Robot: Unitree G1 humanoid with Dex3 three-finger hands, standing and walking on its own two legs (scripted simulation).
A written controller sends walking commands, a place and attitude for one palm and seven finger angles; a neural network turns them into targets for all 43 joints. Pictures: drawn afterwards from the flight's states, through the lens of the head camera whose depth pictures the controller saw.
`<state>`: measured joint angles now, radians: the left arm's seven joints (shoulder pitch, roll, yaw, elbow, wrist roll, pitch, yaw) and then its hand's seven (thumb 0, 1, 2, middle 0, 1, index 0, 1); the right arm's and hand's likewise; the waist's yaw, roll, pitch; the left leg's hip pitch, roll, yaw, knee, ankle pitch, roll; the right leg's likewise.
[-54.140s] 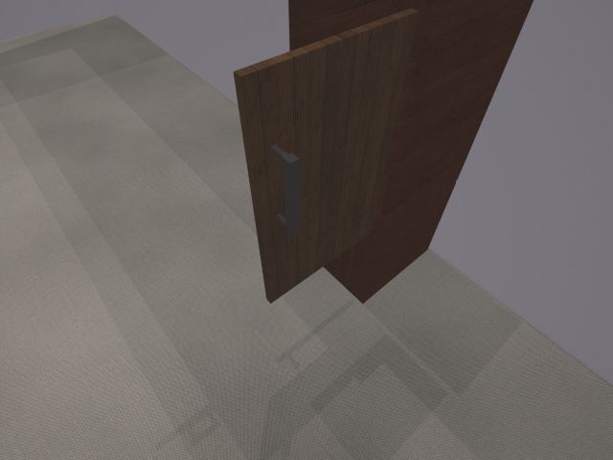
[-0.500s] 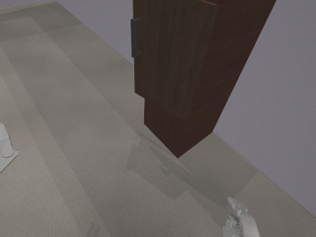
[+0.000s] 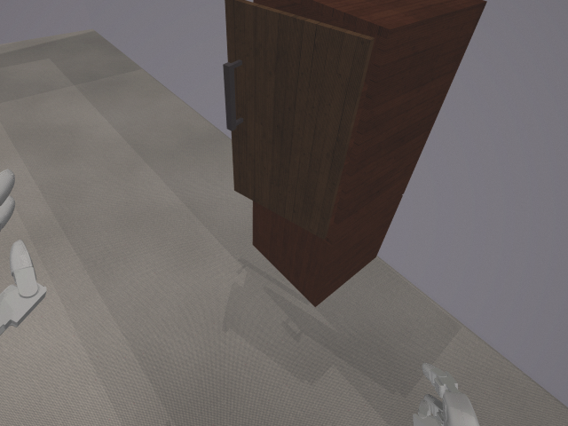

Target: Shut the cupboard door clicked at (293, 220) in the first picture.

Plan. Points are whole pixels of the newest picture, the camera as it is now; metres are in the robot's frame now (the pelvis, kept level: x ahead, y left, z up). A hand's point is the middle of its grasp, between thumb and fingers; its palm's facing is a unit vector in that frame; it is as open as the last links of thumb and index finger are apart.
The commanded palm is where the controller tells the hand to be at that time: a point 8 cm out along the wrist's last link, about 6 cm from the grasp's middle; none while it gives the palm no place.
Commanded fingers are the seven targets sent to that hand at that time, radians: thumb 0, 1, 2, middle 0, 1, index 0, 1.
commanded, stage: stop stepping back and stand still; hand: left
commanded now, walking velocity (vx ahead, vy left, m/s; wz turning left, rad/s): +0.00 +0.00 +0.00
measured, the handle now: (234, 96) +0.88 +0.15 +0.03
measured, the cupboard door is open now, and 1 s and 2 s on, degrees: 14 14 14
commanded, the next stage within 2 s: let the arm hang, fingers relaxed in 0.02 s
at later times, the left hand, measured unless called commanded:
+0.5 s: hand out of the picture -0.02 +0.18 -0.18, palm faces +0.08 -0.98 -0.17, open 6.9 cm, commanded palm none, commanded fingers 0.00 0.90 0.90 -0.20 -0.30 -0.20 -0.30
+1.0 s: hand out of the picture -0.08 +0.16 -0.17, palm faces +0.05 -0.99 -0.15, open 7.4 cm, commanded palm none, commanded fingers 0.00 0.90 0.90 -0.20 -0.30 -0.20 -0.30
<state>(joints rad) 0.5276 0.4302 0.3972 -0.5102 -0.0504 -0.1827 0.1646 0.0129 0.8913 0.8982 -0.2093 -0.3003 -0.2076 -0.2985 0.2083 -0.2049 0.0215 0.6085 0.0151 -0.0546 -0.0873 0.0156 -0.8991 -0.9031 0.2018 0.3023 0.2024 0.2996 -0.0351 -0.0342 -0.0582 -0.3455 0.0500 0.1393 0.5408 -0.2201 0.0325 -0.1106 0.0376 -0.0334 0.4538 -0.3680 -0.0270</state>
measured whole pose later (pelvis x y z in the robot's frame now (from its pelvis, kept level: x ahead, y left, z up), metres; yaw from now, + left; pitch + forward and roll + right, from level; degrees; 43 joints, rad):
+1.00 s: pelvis -0.03 +0.01 +0.01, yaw +1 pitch -2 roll +0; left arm 0.38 0.11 -0.02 1.15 0.01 0.00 0.04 0.00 0.91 0.90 -0.19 -0.30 -0.19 -0.30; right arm 0.31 -0.12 0.00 1.14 -0.01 0.02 -0.03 0.01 -0.91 -0.90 0.20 0.30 0.20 0.30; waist -0.01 0.00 0.00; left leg -0.25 0.01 0.15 0.40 -0.12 0.06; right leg -0.06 0.00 -0.04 0.41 -0.32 -0.01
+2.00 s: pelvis -0.01 +0.02 +0.01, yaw +1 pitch -2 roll +0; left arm 0.34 0.13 0.00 1.15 0.01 0.00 0.04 0.00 0.91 0.90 -0.20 -0.30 -0.20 -0.30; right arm 0.28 -0.15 -0.01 1.13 -0.01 0.01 -0.04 0.01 -0.90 -0.90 0.20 0.30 0.20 0.30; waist -0.01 -0.02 0.04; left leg -0.24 0.00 0.15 0.40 -0.14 0.06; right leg -0.04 -0.01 -0.04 0.39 -0.32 0.00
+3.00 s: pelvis -0.01 -0.02 +0.00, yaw +35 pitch +1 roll +1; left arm 0.23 0.19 0.04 0.89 0.02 0.03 0.03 0.00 0.91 0.90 -0.20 -0.30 -0.20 -0.30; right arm 0.20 -0.26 -0.09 0.92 -0.02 0.08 0.02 0.01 -0.90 -0.90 0.20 0.30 0.20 0.30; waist -0.04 0.02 0.11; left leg -0.54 -0.03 -0.02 1.13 -0.40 -0.06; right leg -0.20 -0.06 -0.10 0.51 -0.32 -0.01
